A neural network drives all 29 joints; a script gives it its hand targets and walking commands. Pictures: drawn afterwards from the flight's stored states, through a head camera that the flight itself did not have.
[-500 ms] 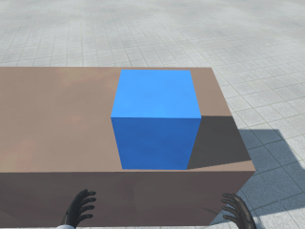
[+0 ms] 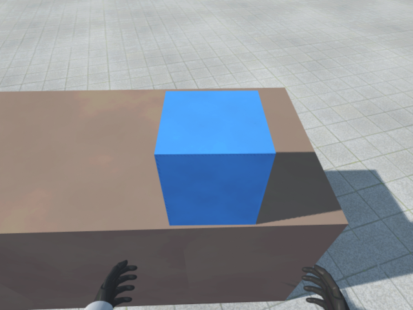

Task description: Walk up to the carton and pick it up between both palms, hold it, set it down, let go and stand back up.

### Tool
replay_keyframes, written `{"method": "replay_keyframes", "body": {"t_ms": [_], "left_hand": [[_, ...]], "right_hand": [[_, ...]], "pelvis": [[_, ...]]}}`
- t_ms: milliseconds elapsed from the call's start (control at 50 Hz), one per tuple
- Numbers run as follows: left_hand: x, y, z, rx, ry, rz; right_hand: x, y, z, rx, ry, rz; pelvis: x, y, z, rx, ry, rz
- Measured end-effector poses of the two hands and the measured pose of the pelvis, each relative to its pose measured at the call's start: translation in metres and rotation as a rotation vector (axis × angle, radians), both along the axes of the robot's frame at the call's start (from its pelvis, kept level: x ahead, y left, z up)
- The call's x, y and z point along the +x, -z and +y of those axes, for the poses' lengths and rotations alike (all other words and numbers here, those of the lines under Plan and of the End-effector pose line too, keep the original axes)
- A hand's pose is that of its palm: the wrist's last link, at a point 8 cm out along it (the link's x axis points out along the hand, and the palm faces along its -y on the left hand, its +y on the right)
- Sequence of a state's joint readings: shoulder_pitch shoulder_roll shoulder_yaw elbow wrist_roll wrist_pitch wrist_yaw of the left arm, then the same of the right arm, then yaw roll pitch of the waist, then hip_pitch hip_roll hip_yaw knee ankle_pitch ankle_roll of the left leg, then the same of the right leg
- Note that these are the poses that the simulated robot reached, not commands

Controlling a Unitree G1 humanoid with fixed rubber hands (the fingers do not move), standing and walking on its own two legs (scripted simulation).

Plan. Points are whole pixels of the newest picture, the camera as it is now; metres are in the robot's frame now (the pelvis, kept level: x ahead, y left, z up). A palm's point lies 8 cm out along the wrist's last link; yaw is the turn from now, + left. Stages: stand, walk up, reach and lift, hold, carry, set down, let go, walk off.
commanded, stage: let go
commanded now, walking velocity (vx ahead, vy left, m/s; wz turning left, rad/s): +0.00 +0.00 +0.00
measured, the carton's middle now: (212, 160) +0.43 +0.03 +0.04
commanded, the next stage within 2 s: stand in 0.26 s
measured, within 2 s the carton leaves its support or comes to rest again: neither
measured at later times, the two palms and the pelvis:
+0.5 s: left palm (73, 304) +0.14 +0.29 -0.08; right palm out of the picture +0.13 -0.29 -0.09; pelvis +0.01 -0.01 -0.01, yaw +1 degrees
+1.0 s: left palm out of the picture +0.11 +0.29 -0.10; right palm out of the picture +0.10 -0.30 -0.10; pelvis +0.00 -0.01 +0.00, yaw +1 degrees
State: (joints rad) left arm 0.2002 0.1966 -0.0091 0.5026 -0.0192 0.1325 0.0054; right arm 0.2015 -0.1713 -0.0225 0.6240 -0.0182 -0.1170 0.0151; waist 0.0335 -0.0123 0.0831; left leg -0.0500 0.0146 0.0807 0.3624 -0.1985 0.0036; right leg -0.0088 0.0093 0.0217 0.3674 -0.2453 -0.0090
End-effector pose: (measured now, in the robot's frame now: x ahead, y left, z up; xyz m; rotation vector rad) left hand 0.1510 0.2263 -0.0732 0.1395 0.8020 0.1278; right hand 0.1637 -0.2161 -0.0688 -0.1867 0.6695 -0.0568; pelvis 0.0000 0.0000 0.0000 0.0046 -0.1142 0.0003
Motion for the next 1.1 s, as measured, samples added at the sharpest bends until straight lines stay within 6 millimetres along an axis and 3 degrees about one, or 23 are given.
{"method": "replay_keyframes", "body": {"t_ms": [320, 480, 560, 920, 1100], "left_hand": [[0.006, 0.010, -0.007, 0.020, 0.024, 0.011], [-0.005, 0.003, 0.057, 0.181, -0.003, 0.015], [-0.012, 0.002, 0.074, 0.217, -0.008, 0.046], [-0.033, 0.022, 0.064, 0.181, -0.001, 0.182], [-0.047, 0.024, 0.075, 0.197, -0.024, 0.236]], "right_hand": [[-0.001, 0.006, -0.016, -0.025, 0.006, 0.027], [-0.028, 0.019, -0.073, -0.170, 0.079, 0.210], [-0.037, 0.022, -0.089, -0.197, 0.083, 0.259], [-0.062, 0.037, -0.083, -0.186, 0.063, 0.390], [-0.070, 0.036, -0.088, -0.196, 0.079, 0.420]], "pelvis": [[0.004, 0.001, -0.003, -0.005, -0.002, 0.028], [0.006, 0.007, -0.006, -0.004, -0.021, 0.074], [0.008, 0.007, -0.006, -0.005, -0.025, 0.078], [0.006, 0.002, -0.006, -0.002, -0.022, 0.071], [0.002, 0.000, -0.006, -0.004, -0.019, 0.067]]}}
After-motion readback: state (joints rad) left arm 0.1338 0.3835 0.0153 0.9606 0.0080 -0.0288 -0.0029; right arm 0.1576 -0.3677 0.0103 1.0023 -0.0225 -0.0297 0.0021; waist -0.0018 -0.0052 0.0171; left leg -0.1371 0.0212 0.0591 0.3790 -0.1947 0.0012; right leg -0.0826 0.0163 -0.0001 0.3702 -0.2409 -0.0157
